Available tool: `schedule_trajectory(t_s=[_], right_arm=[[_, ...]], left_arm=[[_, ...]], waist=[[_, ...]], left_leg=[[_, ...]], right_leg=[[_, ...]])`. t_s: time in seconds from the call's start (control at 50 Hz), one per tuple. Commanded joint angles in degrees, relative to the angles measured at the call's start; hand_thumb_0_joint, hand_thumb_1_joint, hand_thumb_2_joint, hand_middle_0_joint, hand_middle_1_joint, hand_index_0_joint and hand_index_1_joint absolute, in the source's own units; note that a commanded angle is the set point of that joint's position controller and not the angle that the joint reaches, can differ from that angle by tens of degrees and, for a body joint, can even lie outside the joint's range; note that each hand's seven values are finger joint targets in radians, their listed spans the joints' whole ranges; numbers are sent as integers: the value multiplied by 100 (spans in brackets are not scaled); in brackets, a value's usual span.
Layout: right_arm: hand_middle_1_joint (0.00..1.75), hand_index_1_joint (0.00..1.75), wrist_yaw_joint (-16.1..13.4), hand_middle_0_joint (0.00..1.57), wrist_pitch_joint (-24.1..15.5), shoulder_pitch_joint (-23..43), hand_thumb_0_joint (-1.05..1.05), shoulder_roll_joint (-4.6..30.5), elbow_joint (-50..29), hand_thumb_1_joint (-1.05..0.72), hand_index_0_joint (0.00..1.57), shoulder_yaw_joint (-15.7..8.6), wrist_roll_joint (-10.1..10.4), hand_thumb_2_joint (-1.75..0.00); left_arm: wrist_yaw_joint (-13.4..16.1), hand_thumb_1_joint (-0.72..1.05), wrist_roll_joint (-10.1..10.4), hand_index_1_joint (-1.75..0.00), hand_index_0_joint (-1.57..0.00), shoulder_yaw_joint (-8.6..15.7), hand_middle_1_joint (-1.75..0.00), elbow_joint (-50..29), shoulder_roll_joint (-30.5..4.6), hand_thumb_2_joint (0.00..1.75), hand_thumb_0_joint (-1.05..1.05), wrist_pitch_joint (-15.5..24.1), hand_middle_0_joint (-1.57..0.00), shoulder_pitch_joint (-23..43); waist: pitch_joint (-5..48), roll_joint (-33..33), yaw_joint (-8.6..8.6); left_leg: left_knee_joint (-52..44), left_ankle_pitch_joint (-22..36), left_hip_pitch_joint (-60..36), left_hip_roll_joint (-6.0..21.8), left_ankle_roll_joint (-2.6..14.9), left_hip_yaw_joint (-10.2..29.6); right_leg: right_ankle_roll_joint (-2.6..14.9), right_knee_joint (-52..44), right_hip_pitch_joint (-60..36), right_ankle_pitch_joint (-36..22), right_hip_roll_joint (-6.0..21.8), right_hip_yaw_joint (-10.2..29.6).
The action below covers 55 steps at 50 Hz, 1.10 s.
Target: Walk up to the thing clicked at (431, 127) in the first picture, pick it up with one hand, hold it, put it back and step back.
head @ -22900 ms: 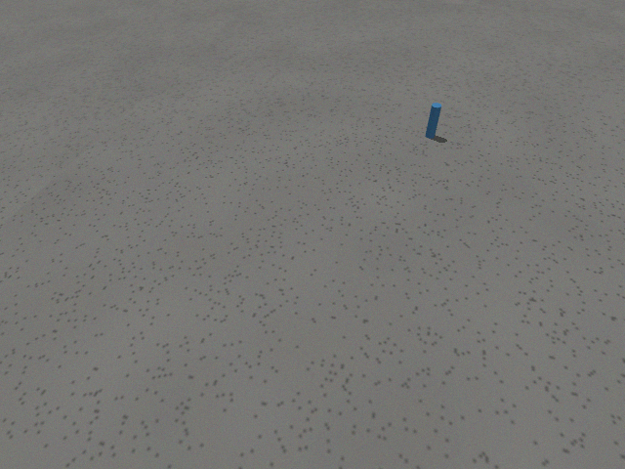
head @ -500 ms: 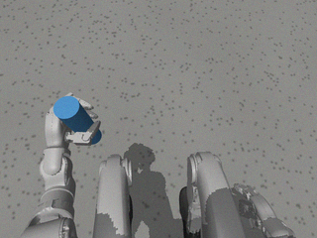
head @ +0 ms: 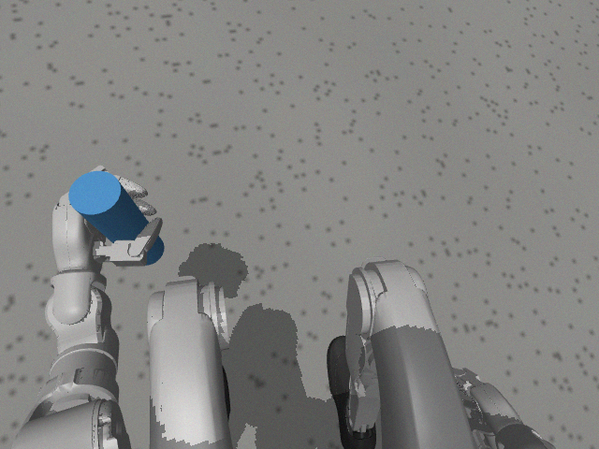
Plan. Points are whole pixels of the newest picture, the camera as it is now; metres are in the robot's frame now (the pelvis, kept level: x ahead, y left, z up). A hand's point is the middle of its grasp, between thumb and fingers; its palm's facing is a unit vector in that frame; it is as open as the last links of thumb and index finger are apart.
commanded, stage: crouch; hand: left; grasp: from the side
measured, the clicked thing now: (125, 226) +0.40 +0.22 -0.07
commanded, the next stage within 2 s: lower in 0.40 s
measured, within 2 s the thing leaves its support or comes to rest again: neither
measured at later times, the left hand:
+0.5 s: hand (135, 235) +0.40 +0.22 -0.11, palm faces +0.06 -1.00 -0.05, open 7.3 cm
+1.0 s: hand (144, 245) +0.40 +0.22 -0.17, palm faces +0.06 -1.00 -0.03, open 7.3 cm
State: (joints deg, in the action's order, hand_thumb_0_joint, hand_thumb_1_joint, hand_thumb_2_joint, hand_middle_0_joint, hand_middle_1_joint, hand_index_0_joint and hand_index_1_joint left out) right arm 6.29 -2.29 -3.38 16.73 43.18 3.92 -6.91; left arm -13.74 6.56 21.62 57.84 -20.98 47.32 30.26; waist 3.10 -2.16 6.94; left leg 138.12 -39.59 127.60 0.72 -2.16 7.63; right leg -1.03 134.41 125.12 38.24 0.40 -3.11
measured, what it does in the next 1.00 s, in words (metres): stands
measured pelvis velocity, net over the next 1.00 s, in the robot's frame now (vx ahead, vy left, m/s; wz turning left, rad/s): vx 0.00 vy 0.01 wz -0.10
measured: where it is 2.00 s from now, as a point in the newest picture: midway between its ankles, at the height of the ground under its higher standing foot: (284, 428)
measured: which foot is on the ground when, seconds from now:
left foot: down 0.00-1.00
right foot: down 0.00-1.00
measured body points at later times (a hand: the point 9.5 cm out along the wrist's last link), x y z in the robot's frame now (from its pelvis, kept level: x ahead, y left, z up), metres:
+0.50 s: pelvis +0.00 +0.00 -0.03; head +0.21 +0.08 +0.36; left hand +0.39 +0.27 -0.10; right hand +0.16 -0.27 -0.13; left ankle +0.09 +0.13 -0.30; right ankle +0.11 -0.12 -0.30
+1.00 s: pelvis +0.00 +0.01 -0.04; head +0.22 +0.13 +0.33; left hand +0.39 +0.28 -0.17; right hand +0.14 -0.27 -0.11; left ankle +0.09 +0.13 -0.30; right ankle +0.11 -0.12 -0.30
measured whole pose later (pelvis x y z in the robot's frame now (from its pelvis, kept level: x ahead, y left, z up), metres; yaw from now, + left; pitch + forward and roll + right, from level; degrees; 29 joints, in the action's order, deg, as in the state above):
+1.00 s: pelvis +0.00 +0.01 -0.04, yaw -6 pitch +19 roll -12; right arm 9.1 -1.2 6.3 20.1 38.5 16.6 -14.2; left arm -10.8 7.7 24.0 66.6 -32.9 57.4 28.3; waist -9.8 -9.2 11.1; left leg 149.6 -40.9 128.5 -0.1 -2.6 15.8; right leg -2.6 140.0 123.0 36.9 -1.5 -9.1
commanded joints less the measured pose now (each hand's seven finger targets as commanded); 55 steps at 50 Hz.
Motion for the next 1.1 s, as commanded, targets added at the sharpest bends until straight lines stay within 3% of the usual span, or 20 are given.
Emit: schedule_trajectory(t_s=[0.0, 0.04, 0.12, 0.16, 0.26, 0.36, 0.48, 0.54, 0.58, 0.72, 0.78, 0.8, 0.84, 0.86, 1.0, 1.08], right_arm=[[30, 30, -76, 20, -75, -424, 0, 1314, -362, -90, 20, -400, -22, -91], [30, 30, -58, 20, -69, -380, 0, 1339, -354, -91, 20, -376, -43, -91], [30, 30, -27, 20, -40, -331, 0, 1409, -369, -91, 20, -334, -79, -91], [30, 30, -11, 20, -32, -302, 0, 1410, -353, -91, 20, -279, -100, -91], [30, 30, 11, 20, 2, -131, 0, 1447, -413, -90, 20, -221, -175, -91], [30, 30, 46, 20, 35, 1, 0, 1539, -482, -90, 20, -124, -230, -91], [30, 30, 84, 20, 40, 114, 0, 1624, -550, -90, 20, -47, -280, -91], [30, 30, 106, 20, 49, 201, 0, 1671, -586, -91, 20, -2, -301, -90], [30, 30, 134, 20, 44, 243, 0, 1690, -589, -90, 20, 111, -337, -90], [30, 30, 172, 20, 20, 422, 0, 1847, -651, -91, 20, 355, -507, -90], [30, 30, 169, 20, 24, 523, 0, 1885, -666, -91, 20, 473, -584, -90], [30, 30, 162, 20, 24, 513, 0, 1914, -658, -91, 20, 503, -599, -91], [30, 30, 160, 20, 47, 577, 0, 1958, -618, -91, 20, 589, -642, -91], [30, 30, 153, 20, 53, 607, 0, 2000, -677, -91, 20, 596, -678, -91], [30, 30, 195, 20, 67, 741, 0, 2124, -773, -91, 20, 827, -808, -91], [30, 30, 199, 20, 52, 859, 0, 2193, -786, -91, 20, 918, -883, -90]], left_arm=[[-4, 39, 148, -141, -127, 168, -140, -1257, -1027, 132, 0, 500, -127, 1156], [-14, 37, 141, -141, -128, 31, -141, -1400, -979, 131, 0, 510, -128, 1246], [22, 35, 237, -138, -125, 153, -138, -1340, -1041, 129, 0, 530, -125, 1150], [10, 39, 278, -141, -127, 28, -140, -1364, -972, 132, 0, 566, -127, 1235], [88, 37, 219, -142, -129, 151, -141, -1449, -1238, 132, 0, 639, -128, 1145], [110, 39, 222, -139, -126, 101, -139, -1221, -1200, 131, 0, 659, -125, 1032], [119, 38, 270, -141, -129, 158, -141, -1128, -1324, 131, 0, 717, -129, 964], [181, 28, 243, -145, -134, 174, -145, -870, -1353, 128, 0, 751, -133, 954], [191, 31, 233, -145, -133, 70, -145, -546, -1292, 129, 0, 803, -132, 932], [230, 33, 274, -142, -132, 392, -142, -557, -1853, 126, 0, 1231, -130, 1116], [236, 36, 271, -140, -130, 300, -141, -562, -1850, 126, 0, 1367, -128, 1137], [247, 35, 269, -140, -130, 429, -140, -531, -1976, 125, 0, 1403, -129, 1150], [244, 35, 207, -138, -128, 360, -139, -266, -1980, 125, 0, 1450, -127, 977], [267, 35, 179, -138, -128, 442, -139, -340, -2180, 125, 0, 1470, -127, 1029], [351, 34, 306, -140, -130, 367, -140, 99, -2059, 126, 0, 1613, -129, 970], [418, 33, 255, -141, -131, 320, -142, 317, -2197, 127, 0, 1690, -129, 995]], waist=[[3700, 1062, -97], [3576, 1155, -29], [3616, 996, 12], [3580, 940, 73], [3484, 1079, 3], [3279, 1166, 117], [3146, 1080, 110], [2883, 1039, 187], [2675, 876, 348], [2838, 1204, 347], [2787, 1460, 441], [2763, 1543, 432], [2549, 1687, 465], [2658, 1704, 490], [2325, 1605, 692], [2125, 1469, 744]], left_leg=[[-1544, 732, -2365, -104, 222, -498], [-1466, 753, -2316, -98, 224, -477], [-1296, 758, -2268, -83, 234, -391], [-1204, 745, -2197, -81, 239, -371], [-1140, 659, -2096, -73, 224, -363], [-1085, 615, -2074, -66, 209, -284], [-947, 545, -1919, -70, 221, -261], [-966, 344, -1819, -64, 215, -195], [-838, 330, -1675, -63, 238, -154], [-702, 507, -2011, -20, 178, -47], [-726, 603, -2260, 11, 122, 20], [-752, 634, -2309, 25, 102, 53], [-792, 718, -2385, 54, 67, 105], [-724, 736, -2400, 59, 73, 120], [-618, 731, -2268, 41, 65, 264], [-518, 635, -2159, 53, 86, 290]], right_leg=[[314, -1246, -1964, -932, -210, -433], [313, -1191, -1895, -981, -209, -450], [284, -1103, -1930, -999, -230, -515], [267, -1081, -1986, -1005, -236, -535], [266, -1021, -1982, -920, -264, -564], [262, -939, -1903, -926, -271, -653], [246, -898, -1941, -888, -301, -695], [259, -875, -1727, -715, -319, -771], [233, -858, -1796, -757, -339, -814], [234, -721, -2018, -924, -380, -880], [240, -681, -1974, -1006, -378, -940], [255, -629, -1941, -1023, -377, -972], [262, -554, -1881, -1084, -365, -1026], [260, -568, -1939, -1135, -391, -1031], [221, -547, -2050, -1241, -399, -1183], [201, -577, -2070, -1201, -430, -1210]])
